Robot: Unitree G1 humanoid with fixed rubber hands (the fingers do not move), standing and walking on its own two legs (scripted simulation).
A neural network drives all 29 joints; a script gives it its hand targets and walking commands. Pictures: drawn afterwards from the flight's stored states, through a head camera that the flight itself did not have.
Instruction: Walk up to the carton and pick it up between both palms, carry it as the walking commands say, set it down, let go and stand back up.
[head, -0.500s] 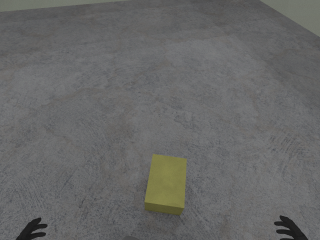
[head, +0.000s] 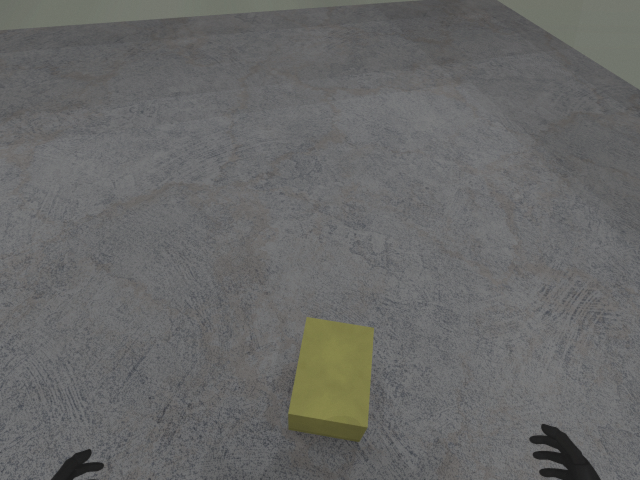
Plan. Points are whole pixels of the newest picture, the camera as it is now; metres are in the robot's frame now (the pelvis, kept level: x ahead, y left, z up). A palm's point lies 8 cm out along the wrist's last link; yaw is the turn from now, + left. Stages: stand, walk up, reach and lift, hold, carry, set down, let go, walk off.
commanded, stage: walk up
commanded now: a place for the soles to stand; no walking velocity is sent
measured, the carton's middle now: (332, 377) +0.48 -0.07 -0.69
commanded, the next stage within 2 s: reach and lift in 0.38 s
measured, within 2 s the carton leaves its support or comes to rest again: neither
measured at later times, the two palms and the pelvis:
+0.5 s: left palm (74, 462) +0.16 +0.31 -0.09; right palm (568, 471) +0.14 -0.31 -0.07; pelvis -0.02 +0.01 -0.01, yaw -5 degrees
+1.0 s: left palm (160, 393) +0.25 +0.24 -0.13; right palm (525, 411) +0.23 -0.31 -0.12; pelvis +0.00 -0.01 -0.04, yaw -7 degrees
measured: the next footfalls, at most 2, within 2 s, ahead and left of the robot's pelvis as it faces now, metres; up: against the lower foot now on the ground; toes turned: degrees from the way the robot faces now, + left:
none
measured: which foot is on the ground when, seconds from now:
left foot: down 0.00-1.00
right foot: down 0.00-1.00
